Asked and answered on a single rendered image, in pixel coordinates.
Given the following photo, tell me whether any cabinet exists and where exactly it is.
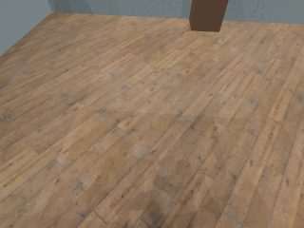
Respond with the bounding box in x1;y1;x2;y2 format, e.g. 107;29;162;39
189;0;229;32

